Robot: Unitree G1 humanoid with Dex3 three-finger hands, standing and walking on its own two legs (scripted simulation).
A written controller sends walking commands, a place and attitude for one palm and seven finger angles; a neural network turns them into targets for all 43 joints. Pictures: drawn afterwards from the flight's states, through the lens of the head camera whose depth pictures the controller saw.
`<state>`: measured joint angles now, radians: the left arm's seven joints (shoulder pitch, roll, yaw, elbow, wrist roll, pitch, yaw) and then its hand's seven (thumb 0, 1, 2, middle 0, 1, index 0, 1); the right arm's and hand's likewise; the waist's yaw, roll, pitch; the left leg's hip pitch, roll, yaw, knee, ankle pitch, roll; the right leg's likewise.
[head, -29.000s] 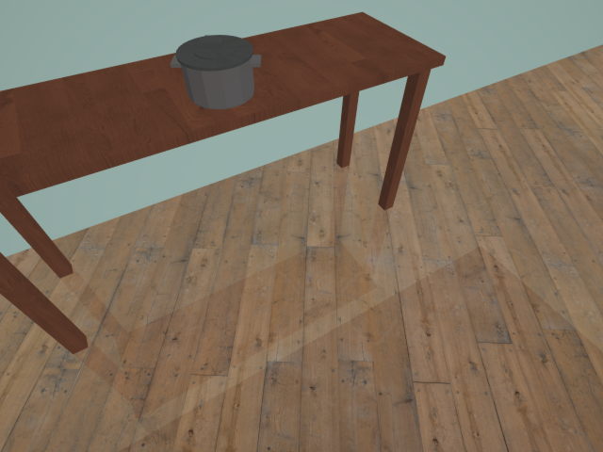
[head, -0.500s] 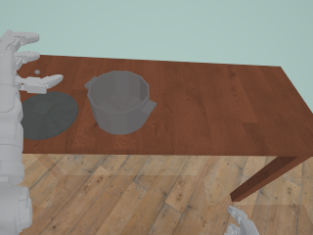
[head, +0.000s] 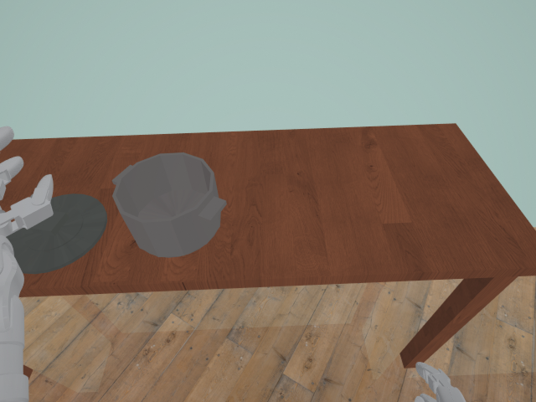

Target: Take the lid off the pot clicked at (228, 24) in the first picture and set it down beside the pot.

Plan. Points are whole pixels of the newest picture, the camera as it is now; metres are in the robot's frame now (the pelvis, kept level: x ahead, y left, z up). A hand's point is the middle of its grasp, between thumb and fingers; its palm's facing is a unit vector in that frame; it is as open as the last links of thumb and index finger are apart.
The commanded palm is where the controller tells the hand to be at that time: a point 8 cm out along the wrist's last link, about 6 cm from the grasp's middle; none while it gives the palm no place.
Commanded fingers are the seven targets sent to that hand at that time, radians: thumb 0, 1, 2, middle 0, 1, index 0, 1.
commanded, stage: draw the hand back to the body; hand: left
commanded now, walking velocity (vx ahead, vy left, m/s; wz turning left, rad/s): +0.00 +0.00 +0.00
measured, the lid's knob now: (49, 222) +0.42 +0.47 -0.02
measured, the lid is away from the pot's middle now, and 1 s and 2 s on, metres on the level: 0.24 0.24 0.24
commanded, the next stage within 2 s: step back with the hand held close in 1.06 s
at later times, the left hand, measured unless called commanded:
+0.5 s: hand (46, 251) +0.24 +0.28 +0.16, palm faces +0.51 -0.81 -0.29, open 7.5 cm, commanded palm +0.18 +0.30 +0.18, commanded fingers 0.00 0.90 0.90 -0.20 -0.30 -0.20 -0.30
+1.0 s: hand (37, 314) +0.17 +0.26 +0.15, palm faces +0.37 -0.86 -0.34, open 7.4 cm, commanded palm +0.12 +0.30 +0.17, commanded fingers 0.00 0.90 0.90 -0.20 -0.30 -0.20 -0.30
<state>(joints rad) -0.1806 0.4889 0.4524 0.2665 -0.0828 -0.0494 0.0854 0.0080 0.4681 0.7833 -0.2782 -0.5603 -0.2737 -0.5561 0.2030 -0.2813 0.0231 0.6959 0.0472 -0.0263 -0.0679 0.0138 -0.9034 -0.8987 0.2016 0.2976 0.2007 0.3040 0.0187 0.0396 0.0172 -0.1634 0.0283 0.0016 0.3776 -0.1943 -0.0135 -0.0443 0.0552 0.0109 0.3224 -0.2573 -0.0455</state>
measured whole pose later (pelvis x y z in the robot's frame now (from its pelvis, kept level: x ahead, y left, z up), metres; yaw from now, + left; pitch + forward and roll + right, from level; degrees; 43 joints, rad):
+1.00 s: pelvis -0.01 +0.02 +0.00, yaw +0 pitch -5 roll +0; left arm 0.51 0.33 0.28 -0.45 -0.10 -0.09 0.07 0.02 0.89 0.90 -0.21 -0.30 -0.21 -0.30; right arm 0.16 -0.21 0.03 0.65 0.00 -0.09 -0.07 0.01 -0.90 -0.90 0.20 0.30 0.20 0.30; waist 0.06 0.04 0.02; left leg -0.11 0.01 0.00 0.39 -0.20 0.01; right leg 0.02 0.03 0.01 0.31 -0.25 -0.02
